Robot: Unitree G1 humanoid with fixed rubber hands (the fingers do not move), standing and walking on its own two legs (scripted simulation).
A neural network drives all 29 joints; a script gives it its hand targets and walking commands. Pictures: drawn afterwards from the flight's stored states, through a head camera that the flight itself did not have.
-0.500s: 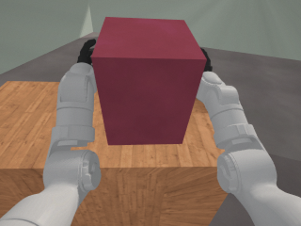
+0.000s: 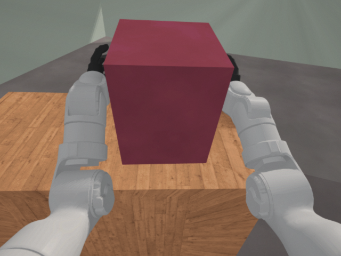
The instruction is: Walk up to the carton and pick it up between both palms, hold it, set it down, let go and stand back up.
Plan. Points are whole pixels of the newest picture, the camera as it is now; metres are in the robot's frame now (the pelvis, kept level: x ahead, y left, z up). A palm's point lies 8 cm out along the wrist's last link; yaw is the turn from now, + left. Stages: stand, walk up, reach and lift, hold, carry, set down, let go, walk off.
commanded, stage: hold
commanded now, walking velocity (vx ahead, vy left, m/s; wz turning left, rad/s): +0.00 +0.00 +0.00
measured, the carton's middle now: (164, 94) +0.39 +0.00 +0.24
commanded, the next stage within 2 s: none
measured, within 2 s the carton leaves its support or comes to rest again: neither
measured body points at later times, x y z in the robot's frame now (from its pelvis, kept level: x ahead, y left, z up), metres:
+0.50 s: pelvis +0.00 +0.00 +0.00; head -0.07 +0.02 +0.44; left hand +0.40 +0.14 +0.28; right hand +0.39 -0.15 +0.27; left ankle +0.05 +0.11 -0.74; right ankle +0.04 -0.12 -0.74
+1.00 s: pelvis +0.00 +0.00 +0.00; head -0.07 +0.02 +0.44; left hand +0.40 +0.14 +0.28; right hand +0.39 -0.15 +0.27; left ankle +0.05 +0.11 -0.74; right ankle +0.04 -0.12 -0.74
